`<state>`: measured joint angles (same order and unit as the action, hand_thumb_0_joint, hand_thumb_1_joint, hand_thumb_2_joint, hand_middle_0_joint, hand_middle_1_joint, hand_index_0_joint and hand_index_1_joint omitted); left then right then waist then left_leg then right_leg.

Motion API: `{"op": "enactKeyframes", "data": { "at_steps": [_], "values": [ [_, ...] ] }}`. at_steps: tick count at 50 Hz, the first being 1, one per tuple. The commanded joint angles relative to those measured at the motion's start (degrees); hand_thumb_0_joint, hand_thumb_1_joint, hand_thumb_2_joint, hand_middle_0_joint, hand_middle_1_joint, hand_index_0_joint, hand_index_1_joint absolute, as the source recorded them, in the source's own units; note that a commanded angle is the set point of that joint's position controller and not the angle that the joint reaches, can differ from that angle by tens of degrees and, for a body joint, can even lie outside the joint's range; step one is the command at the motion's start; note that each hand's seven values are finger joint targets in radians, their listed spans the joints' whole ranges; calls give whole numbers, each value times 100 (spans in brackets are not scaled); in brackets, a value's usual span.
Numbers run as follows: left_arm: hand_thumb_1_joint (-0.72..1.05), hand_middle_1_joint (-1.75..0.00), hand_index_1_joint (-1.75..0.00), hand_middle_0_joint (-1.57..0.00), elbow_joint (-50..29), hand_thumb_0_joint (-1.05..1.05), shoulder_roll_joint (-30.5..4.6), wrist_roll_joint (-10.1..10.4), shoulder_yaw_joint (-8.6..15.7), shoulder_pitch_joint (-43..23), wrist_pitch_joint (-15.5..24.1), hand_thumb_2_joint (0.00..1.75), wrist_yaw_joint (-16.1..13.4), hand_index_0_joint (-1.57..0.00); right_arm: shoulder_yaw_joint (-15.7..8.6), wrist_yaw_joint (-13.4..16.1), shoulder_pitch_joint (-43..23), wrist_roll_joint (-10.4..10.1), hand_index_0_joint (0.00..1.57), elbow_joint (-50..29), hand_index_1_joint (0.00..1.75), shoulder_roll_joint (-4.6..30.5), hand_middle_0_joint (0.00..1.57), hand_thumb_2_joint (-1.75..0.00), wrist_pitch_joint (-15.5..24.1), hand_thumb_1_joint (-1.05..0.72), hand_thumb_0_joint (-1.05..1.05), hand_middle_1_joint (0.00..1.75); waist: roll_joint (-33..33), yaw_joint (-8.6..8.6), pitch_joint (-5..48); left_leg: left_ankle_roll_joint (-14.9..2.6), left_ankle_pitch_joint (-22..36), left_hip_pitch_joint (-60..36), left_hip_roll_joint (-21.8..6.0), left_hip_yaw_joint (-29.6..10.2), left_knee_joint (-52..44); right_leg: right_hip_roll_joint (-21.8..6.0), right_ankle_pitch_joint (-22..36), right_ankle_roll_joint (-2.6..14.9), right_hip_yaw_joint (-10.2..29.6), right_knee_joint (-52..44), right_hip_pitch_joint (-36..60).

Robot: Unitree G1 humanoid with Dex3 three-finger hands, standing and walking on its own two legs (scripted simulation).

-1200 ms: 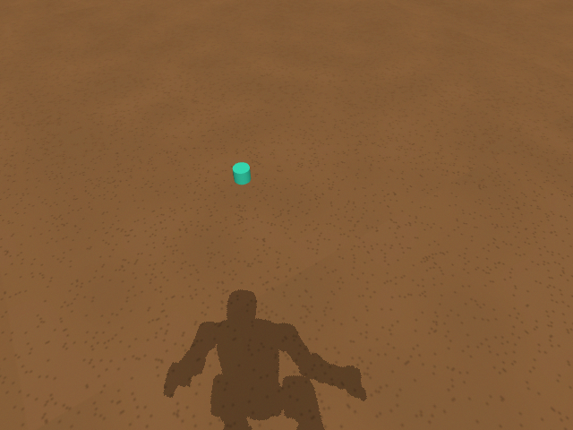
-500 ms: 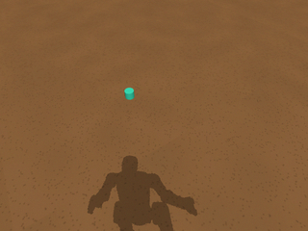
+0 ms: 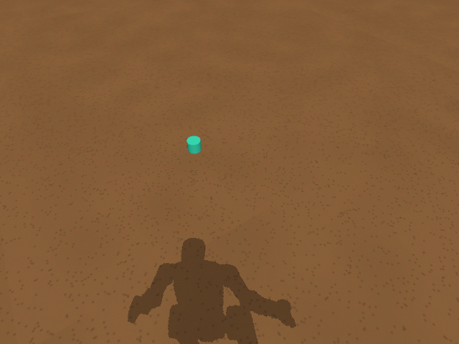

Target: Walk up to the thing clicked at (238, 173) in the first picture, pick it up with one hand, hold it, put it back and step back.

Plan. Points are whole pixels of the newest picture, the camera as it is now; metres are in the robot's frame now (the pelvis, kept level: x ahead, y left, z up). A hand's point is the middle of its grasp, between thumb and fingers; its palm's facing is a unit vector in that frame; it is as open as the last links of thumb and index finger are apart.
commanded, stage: walk up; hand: left
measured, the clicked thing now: (194, 144) +1.38 +0.27 -0.74
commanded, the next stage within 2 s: none
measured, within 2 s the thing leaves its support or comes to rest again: neither
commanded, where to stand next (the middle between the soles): +1.01 +0.02 m, yaw +1 degrees
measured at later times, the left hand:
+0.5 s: hand (68, 343) +0.17 +0.33 -0.16, palm faces +0.00 -0.94 -0.35, open 7.4 cm
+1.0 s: hand (123, 221) +0.43 +0.29 -0.13, palm faces +0.01 -0.92 -0.39, open 7.4 cm
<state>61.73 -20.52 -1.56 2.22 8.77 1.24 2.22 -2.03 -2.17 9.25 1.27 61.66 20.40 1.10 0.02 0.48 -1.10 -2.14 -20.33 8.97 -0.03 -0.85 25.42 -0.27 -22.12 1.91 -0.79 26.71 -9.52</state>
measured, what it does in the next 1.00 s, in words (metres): walks ahead: left foot, then right foot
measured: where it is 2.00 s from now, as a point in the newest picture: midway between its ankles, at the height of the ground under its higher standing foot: (233, 232)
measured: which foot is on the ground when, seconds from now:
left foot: down 0.00-0.10, up 0.12-0.30, down 0.32-0.76, up 0.78-1.00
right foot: down 0.00-0.34, up 0.36-0.72, down 0.74-1.00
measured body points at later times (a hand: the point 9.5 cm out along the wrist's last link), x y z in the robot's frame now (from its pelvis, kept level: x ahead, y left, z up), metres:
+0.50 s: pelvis +0.15 +0.05 -0.01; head +0.16 +0.07 +0.44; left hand +0.17 +0.38 -0.14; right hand +0.25 -0.27 -0.11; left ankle +0.17 +0.16 -0.75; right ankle +0.14 -0.09 -0.69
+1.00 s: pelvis +0.37 +0.01 -0.01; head +0.39 +0.00 +0.44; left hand +0.43 +0.34 -0.10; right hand +0.45 -0.30 -0.13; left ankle +0.44 +0.16 -0.70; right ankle +0.37 -0.10 -0.74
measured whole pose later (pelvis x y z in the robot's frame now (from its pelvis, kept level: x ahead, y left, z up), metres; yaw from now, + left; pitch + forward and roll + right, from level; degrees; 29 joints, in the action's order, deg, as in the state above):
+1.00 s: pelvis +0.37 +0.01 -0.01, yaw +1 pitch -2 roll -1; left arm 49.2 -22.5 -0.6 2.7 16.9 4.8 3.3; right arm -3.2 -4.2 15.8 0.5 50.8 24.5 2.8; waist 3.1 1.6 -3.7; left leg -0.2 -17.4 28.1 -4.7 1.1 49.5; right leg -1.6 -15.2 1.6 -5.0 27.4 -10.5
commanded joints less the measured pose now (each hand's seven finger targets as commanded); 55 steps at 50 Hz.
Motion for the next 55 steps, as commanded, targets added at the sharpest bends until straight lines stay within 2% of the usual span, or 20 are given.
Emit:
{"op": "enactKeyframes", "data": {
  "at_steps": [1, 3, 5, 6, 8, 12, 15, 16, 17, 18, 23, 30, 34, 36, 37, 38, 39, 44, 52, 55],
  "values": [
    [90, -30, -30, -20, -648, 0, -1438, -47, 447, 59, 240, 90, 45, -20, -499, -46, -329, 42, 20, -757, 30, 1542, 20, -90, 236, -90, 0, 30, 140, 199, -270, -657, -1551, 655, -959, -1366, -445, -524, -813, 364, 598, 90, -514],
    [90, -30, -30, -20, -554, 0, -1594, -57, 537, 682, 267, 90, 50, -20, -500, -91, -696, 52, 20, -998, 30, 1433, 20, -90, 244, -90, 0, 30, -16, 495, -183, -414, -1438, 1566, -461, -867, 283, -718, -1379, 504, 1156, -515, 411],
    [90, -30, -30, -20, -623, 0, -2161, -122, 686, 1024, 342, 90, 33, -20, -426, -75, -1083, 66, 20, -1271, 30, 1243, 20, -90, 246, -90, 0, 30, -996, 748, -753, -25, -1034, 3617, 9, -8, 2304, -2241, -2256, 1265, 3338, -2078, 1469],
    [90, -30, -30, -20, -836, 0, -2253, -103, 688, 694, 384, 90, 20, -20, -419, -55, -928, 61, 20, -1246, 30, 1395, 20, -90, 264, -90, 0, 30, -605, 592, -979, 11, -861, 3694, -309, -446, 2535, -2574, -1854, 1542, 3529, -2073, 1311],
    [90, -30, -30, -20, -959, 0, -2006, -41, 600, 543, 420, 90, -17, -20, -446, -103, -668, 19, 20, -1178, 30, 1438, 20, -90, 339, -90, 0, 30, -405, 396, -965, 60, -687, 3370, -533, -467, 2242, -2188, -49, 1433, 2544, -1724, 1364],
    [90, -30, -30, -20, -1147, 0, -1908, 4, 520, 330, 384, 90, 24, -20, -516, -232, -278, 22, 20, -1180, 30, 1340, 20, -90, 370, -90, 0, 30, -893, 155, -381, 79, 238, 1531, -366, 104, 970, -1281, 1220, 841, 685, -1147, 622],
    [90, -30, -30, -20, -1358, 0, -1700, 75, 405, 257, 328, 90, 76, -20, -730, -147, 1142, 63, 20, -835, 30, 1494, 20, -90, 344, -90, 0, 30, -81, -591, 386, -15, 1213, -1378, 115, 666, 322, -728, 2025, 486, -218, 748, -919],
    [90, -30, -30, -20, -1360, 0, -1383, 129, 289, 578, 297, 90, 65, -20, -888, -70, 1743, 148, 20, -773, 30, 1790, 20, -90, 356, -90, 0, 30, 834, -868, 773, -272, 228, -2396, -342, -107, 30, -289, 1316, 304, -511, 2365, -1894],
    [90, -30, -30, -20, -1488, 0, -1066, 138, 228, 729, 300, 90, 45, -20, -973, -17, 1995, 175, 20, -905, 30, 2394, 20, -90, 392, -90, 0, 30, 1899, -916, 881, -825, -1786, -2420, -2004, -3258, -1166, 499, -1060, 123, 32, 3623, -2987],
    [90, -30, -30, -20, -1469, 0, -1739, 83, 345, 463, 281, 90, -24, -20, -988, -34, 1460, -54, 20, -1118, 30, 2543, 20, -90, 380, -90, 0, 30, 964, -819, 695, -1359, -2587, -1584, -2411, -3922, -1545, 37, -1051, 170, 792, 4097, -2781],
    [90, -30, -30, -20, -1009, 0, -1733, 105, 370, 1133, 283, 90, 115, -20, -605, -26, 439, -107, 20, -1474, 30, 1802, 20, -90, 456, -90, 0, 30, 644, -24, -442, -979, -821, 325, -1630, -1302, -1512, -613, 287, -81, 498, 3123, -2132],
    [90, -30, -30, -20, -1378, 0, -1528, 38, 419, 266, 276, 90, 336, -20, -628, -81, 525, -86, 20, -1634, 30, 1927, 20, -90, 531, -90, 0, 30, 748, -188, -589, -961, -775, 542, -1400, -536, -1568, -626, 1275, -144, 2, 1123, -1636],
    [90, -30, -30, -20, -1339, 0, -1453, 45, 473, 356, 330, 90, 318, -20, -605, -65, 477, -101, 20, -1675, 30, 1903, 20, -90, 469, -90, 0, 30, 562, 14, -357, -802, 35, 697, -1341, -276, -841, -399, 1393, -69, -305, 801, -631],
    [90, -30, -30, -20, -1198, 0, -1605, 27, 571, 1041, 403, 90, 225, -20, -498, -35, 499, -71, 20, -1709, 30, 1688, 20, -90, 437, -90, 0, 30, -34, 449, 98, -580, 1446, 829, -1020, 111, 812, -174, 970, 63, -321, 416, 558],
    [90, -30, -30, -20, -1067, 0, -1925, 1, 703, 1678, 467, 90, 131, -20, -372, -30, 874, -80, 20, -1709, 30, 1328, 20, -90, 427, -90, 0, 30, -1205, 690, 532, -356, 1320, 1408, -555, 459, 2589, -533, 73, 212, 384, -126, 1488],
    [90, -30, -30, -20, -1166, 0, -2508, 27, 800, 1905, 512, 90, 66, -20, -281, -25, 1025, -164, 20, -1887, 30, 1108, 20, -90, 442, -90, 0, 30, -2223, 635, 647, -22, -748, 2873, 282, 651, 4023, -2208, -323, 892, 3386, -1153, 2137],
    [90, -30, -30, -20, -1263, 0, -2547, 120, 754, 1663, 495, 90, 57, -20, -387, 57, 669, -96, 20, -1777, 30, 1614, 20, -90, 386, -90, 0, 30, -1342, 678, 341, -25, -1089, 3109, -24, -89, 4468, -2568, -516, 1383, 3973, -1273, 1607],
    [90, -30, -30, -20, -1550, 0, -1821, 163, 522, 672, 483, 90, -8, -20, -417, -84, 1153, -137, 20, -1352, 30, 1539, 20, -90, 317, -90, 0, 30, -1019, 26, -234, 70, 162, 2238, -536, -155, 3475, -1481, 636, 1047, 1163, -1278, -30],
    [90, -30, -30, -20, -1831, 0, -1929, 93, 524, 701, 509, 90, 63, -20, -476, -237, 413, -31, 20, -1623, 30, 1325, 20, -90, 402, -90, 0, 30, -661, 148, -75, 171, 1096, 1198, -509, 383, 1012, -1458, 737, 1006, 469, -968, -364],
    [90, -30, -30, -20, -1843, 0, -1846, 94, 444, 570, 451, 90, 58, -20, -602, -166, 1103, -3, 20, -1390, 30, 1478, 20, -90, 447, -90, 0, 30, -166, -337, 158, 68, 1160, -333, -183, 687, 704, -1194, 1037, 720, 137, 153, -1030]
  ]
}}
